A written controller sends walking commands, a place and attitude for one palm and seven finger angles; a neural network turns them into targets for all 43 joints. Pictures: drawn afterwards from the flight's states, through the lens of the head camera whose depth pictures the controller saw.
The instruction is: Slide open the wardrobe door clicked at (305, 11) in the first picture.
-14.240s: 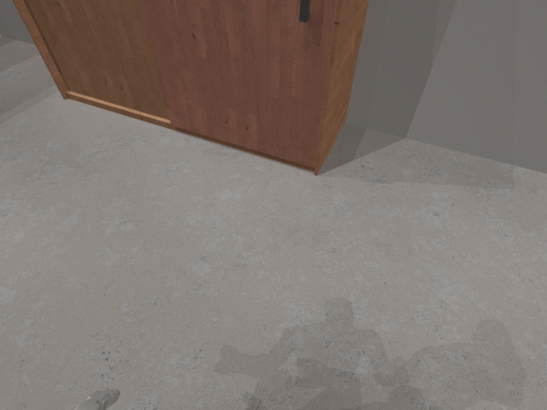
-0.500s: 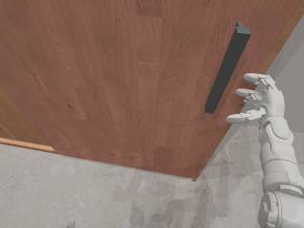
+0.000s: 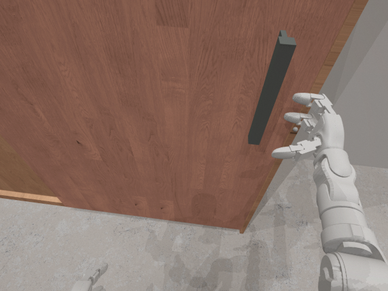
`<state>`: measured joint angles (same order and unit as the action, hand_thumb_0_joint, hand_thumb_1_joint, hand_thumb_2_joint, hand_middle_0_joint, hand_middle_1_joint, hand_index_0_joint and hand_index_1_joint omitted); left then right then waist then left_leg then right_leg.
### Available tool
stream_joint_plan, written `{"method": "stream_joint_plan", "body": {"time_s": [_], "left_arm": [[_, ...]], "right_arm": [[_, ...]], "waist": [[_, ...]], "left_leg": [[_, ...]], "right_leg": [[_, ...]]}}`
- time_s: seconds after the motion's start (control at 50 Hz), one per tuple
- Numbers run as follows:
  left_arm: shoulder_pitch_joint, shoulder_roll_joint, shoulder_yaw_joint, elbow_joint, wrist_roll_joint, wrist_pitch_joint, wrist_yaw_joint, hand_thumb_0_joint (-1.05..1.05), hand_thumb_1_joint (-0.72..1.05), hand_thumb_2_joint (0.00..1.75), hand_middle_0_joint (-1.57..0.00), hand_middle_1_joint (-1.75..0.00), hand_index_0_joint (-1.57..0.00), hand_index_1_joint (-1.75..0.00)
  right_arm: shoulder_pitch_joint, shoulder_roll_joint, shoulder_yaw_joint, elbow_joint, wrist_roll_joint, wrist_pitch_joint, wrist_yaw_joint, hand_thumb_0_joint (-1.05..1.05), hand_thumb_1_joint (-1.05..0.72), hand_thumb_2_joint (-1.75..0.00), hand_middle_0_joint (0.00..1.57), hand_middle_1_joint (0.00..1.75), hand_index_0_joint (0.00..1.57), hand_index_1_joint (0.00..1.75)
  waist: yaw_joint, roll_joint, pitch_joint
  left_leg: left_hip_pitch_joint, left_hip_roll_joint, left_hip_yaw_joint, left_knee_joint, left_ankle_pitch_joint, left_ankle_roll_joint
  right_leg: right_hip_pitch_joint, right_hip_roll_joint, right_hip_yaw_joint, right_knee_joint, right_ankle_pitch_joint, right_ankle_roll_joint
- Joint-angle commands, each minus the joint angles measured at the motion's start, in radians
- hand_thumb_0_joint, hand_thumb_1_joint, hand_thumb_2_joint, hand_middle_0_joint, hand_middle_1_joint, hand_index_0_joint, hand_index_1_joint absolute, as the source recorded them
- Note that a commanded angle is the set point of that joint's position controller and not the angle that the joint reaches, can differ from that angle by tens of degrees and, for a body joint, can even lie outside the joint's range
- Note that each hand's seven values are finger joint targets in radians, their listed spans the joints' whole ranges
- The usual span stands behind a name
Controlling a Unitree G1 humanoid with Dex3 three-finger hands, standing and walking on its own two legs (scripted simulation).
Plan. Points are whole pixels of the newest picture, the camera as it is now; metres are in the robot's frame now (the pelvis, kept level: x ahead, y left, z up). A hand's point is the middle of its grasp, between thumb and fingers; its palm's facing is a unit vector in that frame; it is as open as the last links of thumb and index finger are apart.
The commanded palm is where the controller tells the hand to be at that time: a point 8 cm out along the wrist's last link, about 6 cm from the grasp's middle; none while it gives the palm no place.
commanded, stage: feel for the door with the fingertips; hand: right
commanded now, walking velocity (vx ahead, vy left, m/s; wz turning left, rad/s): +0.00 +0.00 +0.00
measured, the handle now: (266, 94) +0.50 -0.11 +0.15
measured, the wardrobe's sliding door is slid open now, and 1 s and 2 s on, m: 0.00 0.00 0.00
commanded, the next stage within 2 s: slide the fingers in behind the handle in 0.96 s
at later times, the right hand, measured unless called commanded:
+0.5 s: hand (274, 126) +0.43 -0.12 +0.13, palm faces +0.05 +1.00 -0.01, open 14.0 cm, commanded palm +0.40 -0.17 +0.13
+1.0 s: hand (276, 118) +0.45 -0.13 +0.13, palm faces +0.04 +1.00 +0.00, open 13.8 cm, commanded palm +0.43 -0.18 +0.13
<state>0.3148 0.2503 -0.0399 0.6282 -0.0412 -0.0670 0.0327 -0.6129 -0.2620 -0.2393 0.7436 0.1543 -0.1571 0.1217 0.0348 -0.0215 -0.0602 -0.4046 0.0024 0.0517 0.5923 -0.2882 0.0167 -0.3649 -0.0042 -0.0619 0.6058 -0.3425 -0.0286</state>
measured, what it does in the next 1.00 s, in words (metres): stands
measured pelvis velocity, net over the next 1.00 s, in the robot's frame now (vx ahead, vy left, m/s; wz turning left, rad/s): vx -0.01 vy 0.02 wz -0.01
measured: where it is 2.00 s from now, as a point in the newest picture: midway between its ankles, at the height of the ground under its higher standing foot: outside the picture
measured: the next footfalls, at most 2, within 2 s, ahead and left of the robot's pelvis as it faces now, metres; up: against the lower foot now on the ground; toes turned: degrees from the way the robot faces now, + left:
none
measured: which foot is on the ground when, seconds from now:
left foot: down 0.00-1.00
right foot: down 0.00-1.00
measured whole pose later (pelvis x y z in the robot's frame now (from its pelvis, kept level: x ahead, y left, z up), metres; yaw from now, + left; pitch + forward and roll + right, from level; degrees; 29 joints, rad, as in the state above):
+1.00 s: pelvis -0.01 +0.02 +0.00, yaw +0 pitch +8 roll +0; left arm 0.37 0.27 -0.03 0.67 -0.03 -0.06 0.03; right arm -0.81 -0.28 -0.25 0.98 0.12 -0.22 0.09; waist 0.07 -0.02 -0.05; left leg -0.46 -0.01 0.06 0.61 -0.28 0.04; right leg -0.42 -0.02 -0.05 0.62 -0.33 -0.01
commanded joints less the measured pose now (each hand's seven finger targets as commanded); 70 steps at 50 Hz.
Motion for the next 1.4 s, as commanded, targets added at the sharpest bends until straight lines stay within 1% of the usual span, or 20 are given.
{"method": "stream_joint_plan", "body": {"time_s": [0.0, 0.06, 0.14, 0.16, 0.24, 0.28, 0.4, 0.54, 0.56, 0.64, 0.76, 0.84, 0.92, 1.02, 1.06, 1.1, 1.16, 1.2, 1.3, 1.38], "left_arm": [[0.012, 0.136, 0.055, -0.097, -0.008, -0.042, 0.018, 0.0, 0.9, 0.9, -0.2, -0.3, -0.2, -0.3], [0.012, 0.138, 0.053, -0.1, -0.008, -0.036, 0.021, 0.0, 0.9, 0.9, -0.2, -0.3, -0.2, -0.3], [0.007, 0.134, 0.056, -0.105, -0.008, -0.048, 0.017, 0.0, 0.9, 0.9, -0.2, -0.3, -0.2, -0.3], [0.005, 0.129, 0.055, -0.1, -0.007, -0.052, 0.016, 0.0, 0.9, 0.9, -0.2, -0.3, -0.2, -0.3], [0.021, 0.137, 0.058, -0.083, 0.0, -0.054, 0.013, 0.0, 0.9, 0.9, -0.2, -0.3, -0.2, -0.3], [0.012, 0.129, 0.056, -0.083, -0.002, -0.056, 0.01, 0.0, 0.9, 0.9, -0.2, -0.3, -0.2, -0.3], [0.017, 0.124, 0.054, -0.084, 0.008, -0.053, 0.007, 0.0, 0.9, 0.9, -0.2, -0.3, -0.2, -0.3], [0.033, 0.127, 0.055, -0.07, 0.006, -0.053, 0.012, 0.0, 0.9, 0.9, -0.2, -0.3, -0.2, -0.3], [0.034, 0.127, 0.055, -0.066, 0.004, -0.054, 0.014, 0.0, 0.9, 0.9, -0.2, -0.3, -0.2, -0.3], [0.052, 0.136, 0.052, -0.061, 0.008, -0.047, 0.017, 0.0, 0.9, 0.9, -0.2, -0.3, -0.2, -0.3], [0.063, 0.13, 0.058, -0.075, 0.009, -0.05, 0.005, 0.0, 0.9, 0.9, -0.2, -0.3, -0.2, -0.3], [0.083, 0.144, 0.063, -0.066, 0.006, -0.041, 0.006, 0.0, 0.9, 0.9, -0.2, -0.3, -0.2, -0.3], [0.087, 0.142, 0.062, -0.06, 0.005, -0.035, 0.009, 0.0, 0.9, 0.9, -0.2, -0.3, -0.2, -0.3], [0.112, 0.145, 0.064, -0.047, 0.01, -0.037, 0.006, 0.0, 0.9, 0.9, -0.2, -0.3, -0.2, -0.3], [0.113, 0.142, 0.063, -0.045, 0.012, -0.037, 0.005, 0.0, 0.9, 0.9, -0.2, -0.3, -0.2, -0.3], [0.114, 0.141, 0.065, -0.048, 0.013, -0.04, -0.001, 0.0, 0.9, 0.9, -0.2, -0.3, -0.2, -0.3], [0.111, 0.146, 0.067, -0.059, 0.015, -0.039, -0.004, 0.0, 0.9, 0.9, -0.2, -0.3, -0.2, -0.3], [0.098, 0.14, 0.065, -0.069, 0.013, -0.041, -0.007, 0.0, 0.9, 0.9, -0.2, -0.3, -0.2, -0.3], [0.086, 0.143, 0.063, -0.075, 0.01, -0.039, -0.006, 0.0, 0.9, 0.9, -0.2, -0.3, -0.2, -0.3], [0.08, 0.137, 0.062, -0.079, 0.011, -0.044, -0.007, 0.0, 0.9, 0.9, -0.2, -0.3, -0.2, -0.3]], "right_arm": [[-0.478, -0.191, -0.024, -0.207, 0.004, -0.051, -0.004, 0.0, 0.5, -0.3, 0.3, 1.2, 0.3, 1.2], [-0.463, -0.195, -0.025, -0.186, 0.003, -0.036, -0.005, 0.0, 0.5, -0.3, 0.3, 1.2, 0.3, 1.2], [-0.492, -0.12, 0.031, -0.233, 0.018, -0.051, -0.007, 0.0, 0.5, -0.3, 0.3, 1.2, 0.3, 1.2], [-0.512, -0.099, 0.046, -0.238, 0.019, -0.055, -0.011, 0.0, 0.5, -0.3, 0.3, 1.2, 0.3, 1.2], [-0.52, -0.123, 0.023, -0.193, 0.004, -0.062, -0.044, 0.0, 0.5, -0.3, 0.3, 1.2, 0.3, 1.2], [-0.534, -0.097, 0.04, -0.19, -0.005, -0.061, -0.061, 0.0, 0.5, -0.3, 0.3, 1.2, 0.3, 1.2], [-0.544, -0.142, -0.011, -0.168, -0.029, -0.076, -0.111, 0.0, 0.5, -0.3, 0.3, 1.2, 0.3, 1.2], [-0.627, -0.119, 0.036, -0.119, -0.033, -0.097, -0.086, 0.0, 0.5, -0.3, 0.3, 1.2, 0.3, 1.2], [-0.635, -0.138, 0.016, -0.101, -0.03, -0.096, -0.082, 0.0, 0.5, -0.3, 0.3, 1.2, 0.3, 1.2], [-0.62, -0.203, -0.041, -0.013, -0.027, -0.091, -0.075, 0.0, 0.5, -0.3, 0.3, 1.2, 0.3, 1.2], [-0.629, -0.192, -0.033, -0.043, -0.029, -0.138, -0.058, 0.0, 0.5, -0.3, 0.3, 1.2, 0.3, 1.2], [-0.637, -0.213, -0.037, 0.024, -0.024, -0.127, -0.037, 0.0, 0.5, -0.3, 0.3, 1.2, 0.3, 1.2], [-0.713, -0.231, -0.043, 0.016, -0.029, -0.126, -0.038, 0.0, 0.5, -0.3, 0.3, 1.2, 0.3, 1.2], [-0.731, -0.228, -0.043, 0.064, -0.034, -0.134, -0.048, 0.0, 0.5, -0.3, 0.3, 1.2, 0.3, 1.2], [-0.777, -0.208, -0.019, 0.052, -0.039, -0.142, -0.051, 0.0, 0.5, -0.3, 0.3, 1.2, 0.3, 1.2], [-0.732, -0.198, -0.027, 0.06, -0.036, -0.144, -0.049, 0.0, 0.5, -0.3, 0.3, 1.2, 0.3, 1.2], [-0.677, -0.216, -0.053, 0.029, -0.026, -0.156, -0.046, 0.0, 0.5, -0.3, 0.3, 1.2, 0.3, 1.2], [-0.665, -0.165, -0.015, 0.01, -0.022, -0.155, -0.042, 0.0, 0.5, -0.3, 0.3, 1.2, 0.3, 1.2], [-0.658, -0.177, -0.022, 0.012, -0.031, -0.141, -0.057, 0.0, 0.5, -0.3, 0.3, 1.2, 0.3, 1.2], [-0.667, -0.153, -0.006, -0.039, -0.036, -0.14, -0.075, 0.0, 0.5, -0.3, 0.3, 1.2, 0.3, 1.2]], "waist": [[0.016, -0.015, -0.276], [0.018, 0.02, -0.271], [0.022, 0.017, -0.311], [0.026, -0.02, -0.31], [0.025, 0.058, -0.288], [0.026, 0.024, -0.284], [0.008, 0.049, -0.315], [0.044, 0.051, -0.295], [0.04, 0.027, -0.291], [0.03, 0.074, -0.293], [0.026, 0.011, -0.361], [0.048, 0.08, -0.308], [0.053, 0.013, -0.31], [0.063, 0.046, -0.324], [0.075, 0.015, -0.335], [0.059, -0.004, -0.352], [0.04, 0.031, -0.387], [0.042, 0.019, -0.37], [0.042, 0.031, -0.291], [0.037, -0.012, -0.325]], "left_leg": [[0.123, -0.014, -0.02, -0.041, 0.332, 0.015], [0.129, -0.013, -0.019, -0.049, 0.317, 0.013], [0.125, -0.017, -0.016, -0.042, 0.322, 0.016], [0.108, -0.017, -0.015, -0.041, 0.317, 0.016], [0.112, -0.019, -0.013, -0.046, 0.277, 0.013], [0.102, -0.016, -0.016, -0.045, 0.276, 0.013], [0.159, -0.013, -0.03, -0.042, 0.289, 0.01], [0.147, -0.013, -0.039, -0.055, 0.292, 0.006], [0.143, -0.013, -0.042, -0.055, 0.295, 0.007], [0.178, -0.008, -0.054, -0.059, 0.277, 0.002], [0.192, -0.01, -0.057, -0.035, 0.364, 0.005], [0.181, -0.011, -0.058, -0.044, 0.352, -0.003], [0.152, -0.009, -0.06, -0.048, 0.316, 0.0], [0.126, -0.015, -0.049, -0.04, 0.302, 0.0], [0.113, -0.015, -0.046, -0.031, 0.314, 0.001], [0.108, -0.019, -0.041, -0.024, 0.322, 0.006], [0.138, -0.022, -0.037, -0.014, 0.349, 0.008], [0.119, -0.024, -0.032, -0.014, 0.342, 0.01], [0.086, -0.024, -0.029, -0.027, 0.272, 0.011], [0.081, -0.024, -0.026, -0.018, 0.277, 0.015]], "right_leg": [[0.127, -0.009, 0.061, -0.069, 0.338, 0.003], [0.114, -0.008, 0.06, -0.074, 0.314, 0.0], [0.15, -0.011, 0.068, -0.064, 0.341, 0.002], [0.162, -0.011, 0.07, -0.065, 0.342, 0.006], [0.121, -0.008, 0.073, -0.07, 0.286, 0.002], [0.121, -0.004, 0.067, -0.071, 0.276, 0.003], [0.079, 0.004, 0.052, -0.073, 0.254, -0.001], [0.074, 0.007, 0.046, -0.064, 0.229, -0.008], [0.071, 0.007, 0.043, -0.064, 0.228, -0.008], [0.015, 0.014, 0.038, -0.063, 0.195, -0.011], [0.043, 0.017, 0.026, -0.042, 0.263, -0.013], [0.0, 0.013, 0.026, -0.042, 0.235, -0.015], [0.01, 0.017, 0.028, -0.043, 0.215, -0.015], [0.014, 0.013, 0.04, -0.037, 0.217, -0.014], [0.031, 0.012, 0.045, -0.034, 0.238, -0.013], [0.046, 0.012, 0.045, -0.029, 0.255, -0.009], [0.052, 0.008, 0.049, -0.029, 0.289, -0.008], [0.064, 0.006, 0.048, -0.031, 0.288, -0.006], [0.032, 0.002, 0.05, -0.047, 0.225, -0.006], [0.069, 0.0, 0.056, -0.043, 0.254, 0.0]]}}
